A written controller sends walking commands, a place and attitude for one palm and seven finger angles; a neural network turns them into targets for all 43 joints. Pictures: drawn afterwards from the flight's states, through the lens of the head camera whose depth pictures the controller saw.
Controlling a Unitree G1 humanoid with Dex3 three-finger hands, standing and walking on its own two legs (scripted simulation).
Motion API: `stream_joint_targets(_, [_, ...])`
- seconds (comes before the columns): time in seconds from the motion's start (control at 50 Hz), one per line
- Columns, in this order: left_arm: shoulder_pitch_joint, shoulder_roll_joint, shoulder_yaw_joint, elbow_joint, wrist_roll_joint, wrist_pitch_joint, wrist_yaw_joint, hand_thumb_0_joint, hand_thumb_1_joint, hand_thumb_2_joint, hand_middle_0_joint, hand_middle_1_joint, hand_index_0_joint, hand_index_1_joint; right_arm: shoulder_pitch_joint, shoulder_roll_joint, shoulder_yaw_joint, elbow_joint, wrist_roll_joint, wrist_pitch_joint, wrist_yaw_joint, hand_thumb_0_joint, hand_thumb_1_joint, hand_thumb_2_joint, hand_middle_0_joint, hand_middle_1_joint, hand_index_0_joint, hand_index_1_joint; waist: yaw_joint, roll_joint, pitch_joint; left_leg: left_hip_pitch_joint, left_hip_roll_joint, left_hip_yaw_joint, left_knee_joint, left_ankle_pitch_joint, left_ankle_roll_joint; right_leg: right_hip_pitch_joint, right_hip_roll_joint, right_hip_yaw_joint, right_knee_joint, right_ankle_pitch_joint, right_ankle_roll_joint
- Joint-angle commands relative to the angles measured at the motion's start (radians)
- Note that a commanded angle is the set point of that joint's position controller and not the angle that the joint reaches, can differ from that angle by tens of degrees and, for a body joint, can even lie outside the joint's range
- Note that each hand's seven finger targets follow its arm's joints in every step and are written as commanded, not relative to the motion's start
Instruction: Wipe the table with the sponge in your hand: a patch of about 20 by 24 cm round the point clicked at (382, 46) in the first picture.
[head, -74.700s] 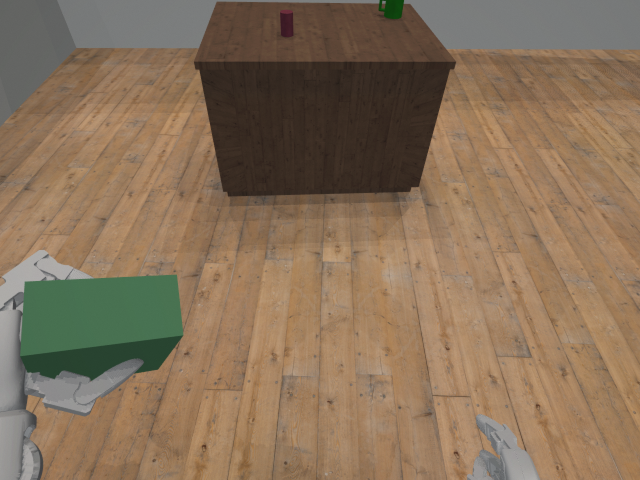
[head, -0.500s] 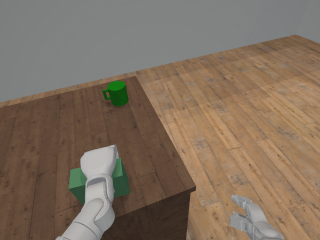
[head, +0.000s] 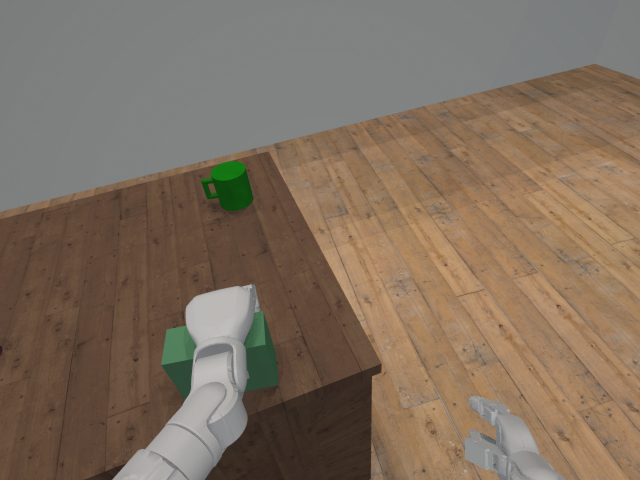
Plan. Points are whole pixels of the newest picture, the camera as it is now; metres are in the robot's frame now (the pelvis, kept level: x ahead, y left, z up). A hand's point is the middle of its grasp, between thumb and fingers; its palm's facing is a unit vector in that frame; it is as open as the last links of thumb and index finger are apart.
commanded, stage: slide across to the third lane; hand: left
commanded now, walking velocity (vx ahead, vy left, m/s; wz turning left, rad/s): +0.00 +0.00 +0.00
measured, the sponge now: (227, 364) +0.29 +0.19 -0.03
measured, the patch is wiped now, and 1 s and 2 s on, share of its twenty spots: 0.85 0.85 0.95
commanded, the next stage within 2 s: wipe forward along the third lane in 0.32 s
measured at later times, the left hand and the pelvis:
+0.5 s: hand (264, 327) +0.32 +0.13 +0.02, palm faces -0.05 -0.07 -1.00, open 9.7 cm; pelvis -0.01 -0.01 +0.00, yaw +0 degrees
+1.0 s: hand (261, 305) +0.36 +0.14 +0.02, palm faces -0.08 -0.05 -1.00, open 9.7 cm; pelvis -0.02 -0.01 +0.00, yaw -1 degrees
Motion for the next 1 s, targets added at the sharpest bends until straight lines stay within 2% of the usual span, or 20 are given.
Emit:
stream_joint_targets(0.0, [-0.306, -0.008, 0.031, -0.141, -0.007, -0.032, 0.036, 0.0, 0.1, 1.3, -1.2, -1.6, -1.2, -1.6, -0.235, -0.086, -0.034, -0.168, 0.004, -0.062, 0.0, 0.0, -0.9, -0.9, 0.2, 0.3, 0.2, 0.3, -0.013, -0.183, -0.181, 0.083, -0.022, 0.002, -0.03, 0.135, 0.049, 0.054, -0.024, 0.077, -0.117, 0.288, 0.003])
stream_joint_targets(0.16, [-0.378, -0.034, 0.009, -0.069, -0.018, -0.016, 0.039, 0.0, 0.1, 1.3, -1.2, -1.6, -1.2, -1.6, -0.23, -0.083, -0.032, -0.149, 0.006, -0.064, -0.001, 0.0, -0.9, -0.9, 0.2, 0.3, 0.2, 0.3, -0.025, -0.182, -0.175, 0.073, -0.024, 0.012, -0.026, 0.127, 0.049, 0.043, -0.03, 0.079, -0.126, 0.302, 0.009])
stream_joint_targets(0.3, [-0.512, -0.095, -0.038, -0.004, -0.02, -0.03, 0.047, 0.0, 0.1, 1.3, -1.2, -1.6, -1.2, -1.6, -0.216, -0.079, -0.036, -0.137, 0.011, -0.066, 0.002, 0.0, -0.9, -0.9, 0.2, 0.3, 0.2, 0.3, -0.047, -0.188, -0.166, 0.073, -0.021, 0.003, -0.023, 0.104, 0.049, -0.005, -0.028, 0.059, -0.119, 0.246, 0.009])
stream_joint_targets(0.32, [-0.492, -0.106, -0.038, 0.009, -0.02, -0.032, 0.052, 0.0, 0.1, 1.3, -1.2, -1.6, -1.2, -1.6, -0.211, -0.078, -0.04, -0.135, 0.008, -0.068, 0.004, 0.0, -0.9, -0.9, 0.2, 0.3, 0.2, 0.3, -0.04, -0.182, -0.179, 0.077, -0.021, 0.003, -0.021, 0.109, 0.05, -0.006, -0.028, 0.052, -0.117, 0.247, 0.008])
stream_joint_targets(0.38, [-0.469, -0.088, -0.009, 0.015, -0.012, -0.026, 0.065, 0.0, 0.1, 1.3, -1.2, -1.6, -1.2, -1.6, -0.21, -0.08, -0.043, -0.138, 0.003, -0.058, 0.013, 0.0, -0.9, -0.9, 0.2, 0.3, 0.2, 0.3, -0.017, -0.157, -0.233, 0.075, -0.022, 0.002, -0.019, 0.144, 0.044, 0.029, -0.025, 0.051, -0.098, 0.294, -0.002])
stream_joint_targets(0.4, [-0.452, -0.093, -0.013, 0.021, -0.012, -0.022, 0.071, 0.0, 0.1, 1.3, -1.2, -1.6, -1.2, -1.6, -0.213, -0.077, -0.043, -0.142, 0.003, -0.055, 0.016, 0.0, -0.9, -0.9, 0.2, 0.3, 0.2, 0.3, -0.015, -0.175, -0.232, 0.073, -0.021, 0.007, -0.018, 0.145, 0.045, 0.035, -0.027, 0.048, -0.098, 0.295, 0.003])
stream_joint_targets(0.46, [-0.52, -0.033, 0.048, 0.102, -0.007, -0.003, 0.091, 0.0, 0.1, 1.3, -1.2, -1.6, -1.2, -1.6, -0.216, -0.083, -0.033, -0.119, 0.001, -0.048, 0.001, 0.0, -0.9, -0.9, 0.2, 0.3, 0.2, 0.3, -0.029, -0.215, -0.174, 0.025, -0.019, 0.02, -0.025, 0.088, 0.04, 0.01, -0.031, 0.067, -0.123, 0.249, 0.013])
stream_joint_targets(0.48, [-0.538, 0.011, 0.098, 0.118, -0.012, 0.005, 0.099, 0.0, 0.1, 1.3, -1.2, -1.6, -1.2, -1.6, -0.219, -0.086, -0.033, -0.111, -0.002, -0.046, -0.004, 0.0, -0.9, -0.9, 0.2, 0.3, 0.2, 0.3, -0.019, -0.199, -0.17, 0.011, -0.019, 0.015, -0.038, 0.073, 0.037, 0.017, -0.029, 0.081, -0.131, 0.232, 0.009])
stream_joint_targets(0.5, [-0.566, -0.02, 0.069, 0.135, -0.012, 0.008, 0.104, 0.0, 0.1, 1.3, -1.2, -1.6, -1.2, -1.6, -0.215, -0.081, -0.029, -0.111, 0.0, -0.048, -0.009, 0.0, -0.9, -0.9, 0.2, 0.3, 0.2, 0.3, -0.033, -0.221, -0.165, 0.008, -0.02, 0.023, -0.034, 0.065, 0.039, 0.013, -0.034, 0.071, -0.127, 0.221, 0.018])
stream_joint_targets(0.56, [-0.571, -0.006, 0.087, 0.177, 0.0, 0.015, 0.108, 0.0, 0.1, 1.3, -1.2, -1.6, -1.2, -1.6, -0.204, -0.08, -0.03, -0.102, -0.003, -0.049, -0.017, 0.0, -0.9, -0.9, 0.2, 0.3, 0.2, 0.3, -0.032, -0.209, -0.185, 0.008, -0.019, 0.025, -0.031, 0.075, 0.039, 0.012, -0.034, 0.074, -0.125, 0.239, 0.017])
stream_joint_targets(0.58, [-0.571, 0.026, 0.118, 0.195, 0.001, 0.019, 0.105, 0.0, 0.1, 1.3, -1.2, -1.6, -1.2, -1.6, -0.205, -0.083, -0.029, -0.101, -0.006, -0.043, -0.022, 0.0, -0.9, -0.9, 0.2, 0.3, 0.2, 0.3, -0.024, -0.184, -0.182, -0.002, -0.02, 0.02, -0.038, 0.068, 0.036, 0.013, -0.032, 0.083, -0.131, 0.23, 0.011])
stream_joint_targets(0.6, [-0.593, 0.017, 0.103, 0.214, 0.011, 0.019, 0.104, 0.0, 0.1, 1.3, -1.2, -1.6, -1.2, -1.6, -0.189, -0.083, -0.026, -0.097, -0.006, -0.041, -0.025, 0.0, -0.9, -0.9, 0.2, 0.3, 0.2, 0.3, -0.039, -0.204, -0.192, -0.004, -0.02, 0.027, -0.032, 0.071, 0.039, 0.019, -0.037, 0.08, -0.122, 0.241, 0.018])
stream_joint_targets(0.66, [-0.611, -0.002, 0.087, 0.273, 0.029, 0.027, 0.098, 0.0, 0.1, 1.3, -1.2, -1.6, -1.2, -1.6, -0.172, -0.081, -0.027, -0.098, -0.005, -0.034, -0.028, 0.0, -0.9, -0.9, 0.2, 0.3, 0.2, 0.3, -0.047, -0.18, -0.181, -0.02, -0.018, 0.027, -0.027, 0.059, 0.038, -0.008, -0.035, 0.078, -0.121, 0.224, 0.016])
stream_joint_targets(0.7, [-0.641, 0.021, 0.11, 0.282, 0.023, 0.021, 0.099, 0.0, 0.1, 1.3, -1.2, -1.6, -1.2, -1.6, -0.158, -0.083, -0.028, -0.1, -0.006, -0.029, -0.031, 0.0, -0.9, -0.9, 0.2, 0.3, 0.2, 0.3, -0.048, -0.16, -0.218, -0.02, -0.017, 0.028, -0.025, 0.065, 0.037, 0.005, -0.035, 0.077, -0.112, 0.231, 0.015])
stream_joint_targets(0.74, [-0.643, 0.036, 0.131, 0.312, 0.016, 0.013, 0.105, 0.0, 0.1, 1.3, -1.2, -1.6, -1.2, -1.6, -0.147, -0.084, -0.028, -0.097, -0.009, -0.029, -0.037, 0.0, -0.9, -0.9, 0.2, 0.3, 0.2, 0.3, -0.05, -0.175, -0.224, -0.037, -0.015, 0.03, -0.018, 0.061, 0.038, 0.009, -0.037, 0.083, -0.111, 0.24, 0.019])
stream_joint_targets(0.8, [-0.681, 0.039, 0.137, 0.342, 0.015, -0.004, 0.111, 0.0, 0.1, 1.3, -1.2, -1.6, -1.2, -1.6, -0.126, -0.085, -0.03, -0.093, -0.011, -0.03, -0.044, 0.0, -0.9, -0.9, 0.2, 0.3, 0.2, 0.3, -0.067, -0.197, -0.211, -0.058, -0.013, 0.029, -0.014, 0.042, 0.04, -0.01, -0.038, 0.087, -0.113, 0.221, 0.025])
stream_joint_targets(0.84, [-0.653, 0.079, 0.176, 0.388, 0.022, -0.007, 0.117, 0.0, 0.1, 1.3, -1.2, -1.6, -1.2, -1.6, -0.114, -0.09, -0.029, -0.089, -0.015, -0.032, -0.05, 0.0, -0.9, -0.9, 0.2, 0.3, 0.2, 0.3, -0.062, -0.211, -0.193, -0.091, -0.014, 0.03, -0.011, 0.027, 0.04, -0.015, -0.041, 0.096, -0.115, 0.207, 0.027])
stream_joint_targets(0.9, [-0.701, 0.076, 0.172, 0.411, 0.031, -0.021, 0.123, 0.0, 0.1, 1.3, -1.2, -1.6, -1.2, -1.6, -0.091, -0.092, -0.033, -0.083, -0.016, -0.035, -0.052, 0.0, -0.9, -0.9, 0.2, 0.3, 0.2, 0.3, -0.075, -0.209, -0.204, -0.098, -0.01, 0.029, -0.004, 0.024, 0.041, -0.034, -0.039, 0.093, -0.104, 0.203, 0.028])
stream_joint_targets(0.94, [-0.703, 0.07, 0.173, 0.427, 0.032, -0.024, 0.128, 0.0, 0.1, 1.3, -1.2, -1.6, -1.2, -1.6, -0.079, -0.09, -0.035, -0.082, -0.018, -0.039, -0.052, 0.0, -0.9, -0.9, 0.2, 0.3, 0.2, 0.3, -0.072, -0.189, -0.217, -0.096, -0.008, 0.034, 0.001, 0.028, 0.042, -0.037, -0.04, 0.092, -0.103, 0.21, 0.027])
stream_joint_targets(0.98, [-0.721, 0.115, 0.209, 0.439, 0.022, -0.027, 0.132, 0.0, 0.1, 1.3, -1.2, -1.6, -1.2, -1.6, -0.072, -0.092, -0.035, -0.084, -0.017, -0.039, -0.054, 0.0, -0.9, -0.9, 0.2, 0.3, 0.2, 0.3, -0.07, -0.181, -0.225, -0.118, -0.008, 0.029, -0.003, 0.023, 0.04, -0.024, -0.041, 0.094, -0.102, 0.199, 0.028])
